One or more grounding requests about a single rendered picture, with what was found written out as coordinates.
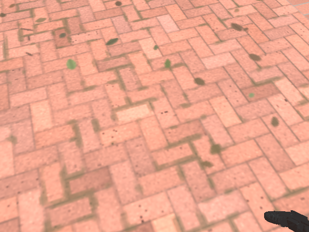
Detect robot right hand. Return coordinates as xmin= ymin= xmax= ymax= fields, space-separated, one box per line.
xmin=264 ymin=210 xmax=309 ymax=232

